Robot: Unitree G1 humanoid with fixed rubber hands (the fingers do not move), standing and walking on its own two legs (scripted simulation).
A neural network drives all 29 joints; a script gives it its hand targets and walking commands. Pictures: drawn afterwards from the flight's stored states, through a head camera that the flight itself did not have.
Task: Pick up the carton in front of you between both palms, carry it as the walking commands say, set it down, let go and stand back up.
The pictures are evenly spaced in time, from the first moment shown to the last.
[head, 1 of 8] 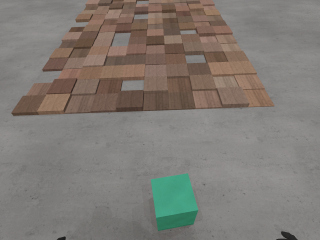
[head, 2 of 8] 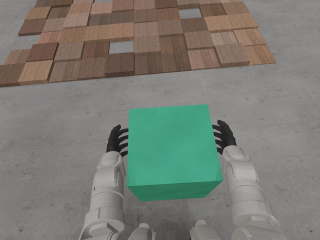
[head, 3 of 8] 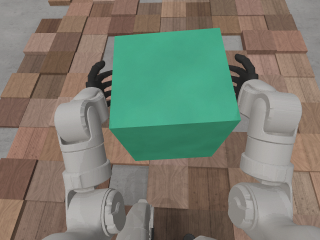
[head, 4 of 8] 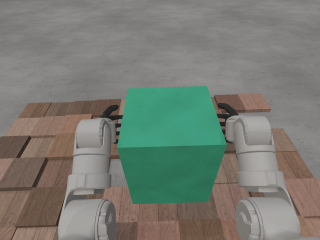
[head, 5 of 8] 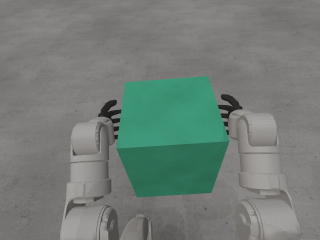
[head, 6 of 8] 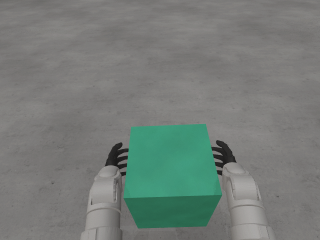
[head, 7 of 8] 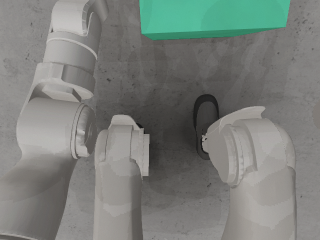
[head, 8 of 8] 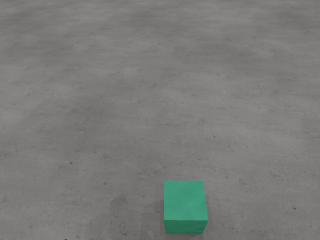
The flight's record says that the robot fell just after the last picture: no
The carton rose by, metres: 0.80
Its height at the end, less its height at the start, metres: +0.00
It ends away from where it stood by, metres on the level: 6.73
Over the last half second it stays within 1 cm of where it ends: yes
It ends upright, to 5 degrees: yes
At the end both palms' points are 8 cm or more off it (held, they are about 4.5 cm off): yes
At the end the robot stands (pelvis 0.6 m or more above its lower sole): yes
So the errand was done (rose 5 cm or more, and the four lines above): yes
